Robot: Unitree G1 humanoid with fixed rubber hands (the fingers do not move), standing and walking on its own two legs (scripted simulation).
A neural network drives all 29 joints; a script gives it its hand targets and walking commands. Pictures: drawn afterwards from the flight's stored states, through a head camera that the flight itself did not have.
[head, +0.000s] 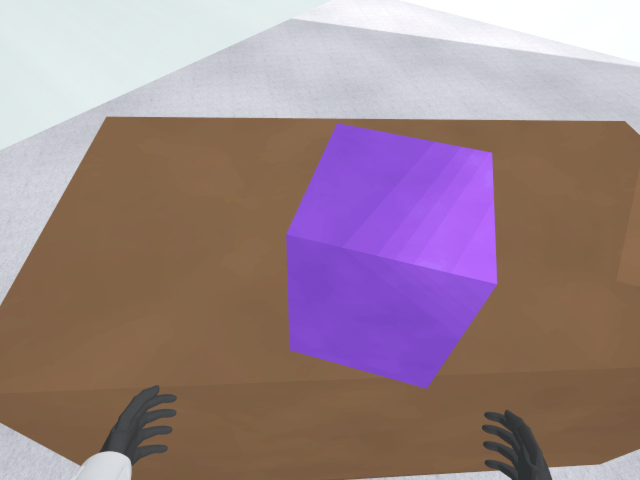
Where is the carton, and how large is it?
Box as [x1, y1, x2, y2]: [286, 123, 496, 388]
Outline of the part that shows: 337,123 286,234 290,349 426,388 496,284 491,153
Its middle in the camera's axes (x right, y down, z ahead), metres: +0.09 +0.02 +0.52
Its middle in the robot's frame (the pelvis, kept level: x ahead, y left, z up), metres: +0.38 -0.07 +0.07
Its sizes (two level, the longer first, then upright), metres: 0.210 0.200 0.250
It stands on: a pedestal, 0.73 m high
